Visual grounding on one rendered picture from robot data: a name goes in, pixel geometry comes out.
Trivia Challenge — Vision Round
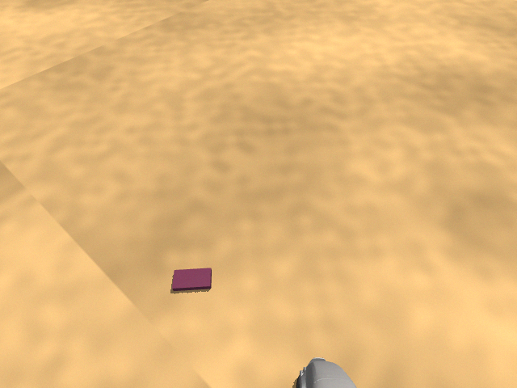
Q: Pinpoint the small box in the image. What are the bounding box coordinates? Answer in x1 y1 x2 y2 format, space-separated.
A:
172 268 212 291

